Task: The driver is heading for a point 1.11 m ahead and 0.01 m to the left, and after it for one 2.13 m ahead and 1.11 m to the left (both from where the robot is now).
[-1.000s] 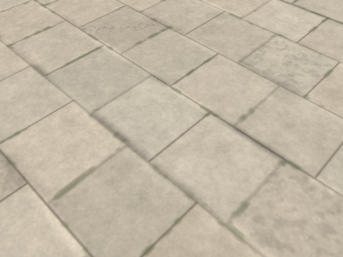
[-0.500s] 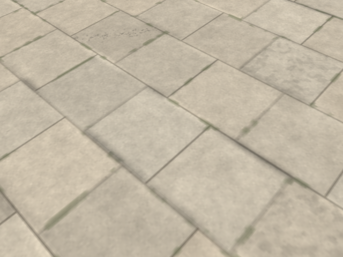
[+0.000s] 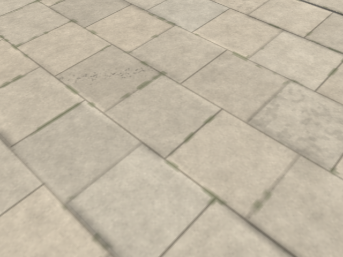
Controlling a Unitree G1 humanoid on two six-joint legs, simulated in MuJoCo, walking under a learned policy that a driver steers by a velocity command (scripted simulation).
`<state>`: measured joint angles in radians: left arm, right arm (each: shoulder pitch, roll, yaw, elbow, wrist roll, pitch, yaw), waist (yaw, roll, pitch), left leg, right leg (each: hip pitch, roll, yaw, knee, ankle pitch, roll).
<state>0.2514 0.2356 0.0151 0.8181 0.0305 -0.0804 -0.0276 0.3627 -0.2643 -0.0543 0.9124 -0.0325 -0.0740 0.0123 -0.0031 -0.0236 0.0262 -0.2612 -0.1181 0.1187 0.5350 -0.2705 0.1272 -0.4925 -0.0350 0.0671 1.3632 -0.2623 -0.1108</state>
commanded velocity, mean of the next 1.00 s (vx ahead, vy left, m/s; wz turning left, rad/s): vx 1.00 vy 0.00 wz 0.03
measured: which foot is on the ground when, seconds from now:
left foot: down 0.00-0.32, up 0.34-0.74, down 0.76-1.00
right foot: up 0.00-0.28, down 0.30-0.78, up 0.80-1.00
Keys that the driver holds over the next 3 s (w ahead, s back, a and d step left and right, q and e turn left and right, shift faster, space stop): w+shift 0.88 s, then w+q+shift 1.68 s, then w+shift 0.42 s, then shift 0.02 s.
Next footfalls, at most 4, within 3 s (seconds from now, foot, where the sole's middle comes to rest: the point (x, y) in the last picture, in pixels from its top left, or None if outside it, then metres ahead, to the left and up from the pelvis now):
0.30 right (210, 256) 0.51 -0.11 -0.76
0.76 left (163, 159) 0.97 0.08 -0.76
1.20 right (195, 95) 1.41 -0.10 -0.76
1.66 left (138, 63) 1.71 0.24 -0.76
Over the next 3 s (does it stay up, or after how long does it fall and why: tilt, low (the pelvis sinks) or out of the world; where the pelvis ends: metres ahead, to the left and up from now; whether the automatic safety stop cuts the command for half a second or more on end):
stays up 2.07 1.15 -0.02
